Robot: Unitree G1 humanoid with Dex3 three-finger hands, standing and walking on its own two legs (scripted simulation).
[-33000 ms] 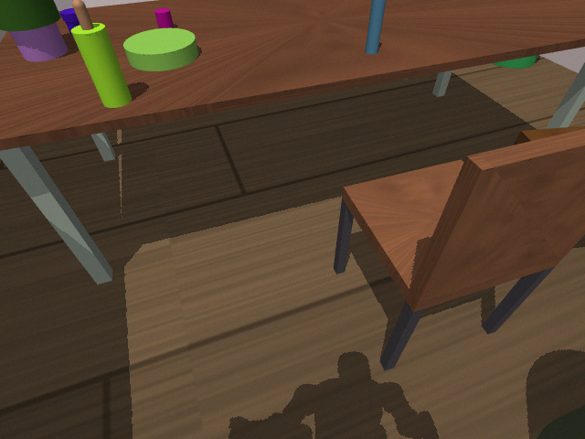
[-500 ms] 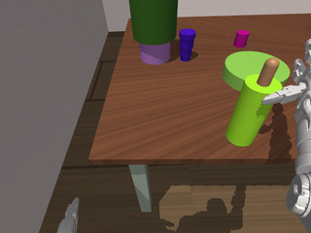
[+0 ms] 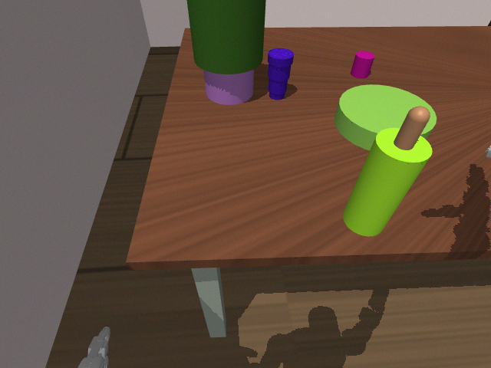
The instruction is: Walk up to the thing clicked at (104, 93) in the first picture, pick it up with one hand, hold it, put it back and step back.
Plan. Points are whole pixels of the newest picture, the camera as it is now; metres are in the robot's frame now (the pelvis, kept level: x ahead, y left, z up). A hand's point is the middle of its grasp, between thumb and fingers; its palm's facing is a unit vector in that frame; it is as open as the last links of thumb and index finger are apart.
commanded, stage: sink last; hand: right
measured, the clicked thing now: (387, 174) +0.42 -0.22 +0.12
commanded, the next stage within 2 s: home in 0.94 s
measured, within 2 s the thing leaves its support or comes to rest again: neither
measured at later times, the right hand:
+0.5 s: hand out of the picture +0.19 -0.22 +0.22, palm faces +0.41 +0.83 -0.39, open 17.6 cm
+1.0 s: hand out of the picture +0.15 -0.22 +0.20, palm faces +0.40 +0.82 -0.40, open 17.5 cm
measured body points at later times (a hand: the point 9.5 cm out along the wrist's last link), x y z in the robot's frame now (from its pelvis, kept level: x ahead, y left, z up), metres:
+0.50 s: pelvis +0.00 +0.01 +0.01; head -0.02 +0.04 +0.45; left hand +0.17 +0.26 -0.07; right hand +0.16 -0.27 +0.24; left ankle +0.00 +0.13 -0.73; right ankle -0.01 -0.13 -0.73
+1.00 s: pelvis -0.03 +0.02 +0.01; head -0.05 +0.04 +0.46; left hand +0.14 +0.27 -0.07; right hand +0.12 -0.26 +0.22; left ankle +0.00 +0.13 -0.73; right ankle -0.01 -0.13 -0.73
